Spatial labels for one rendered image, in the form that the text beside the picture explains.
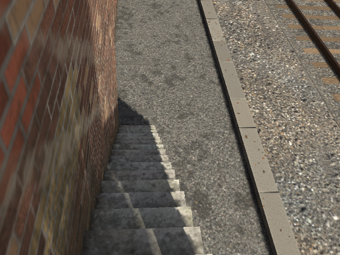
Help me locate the stairs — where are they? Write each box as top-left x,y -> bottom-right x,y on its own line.
82,125 -> 213,255

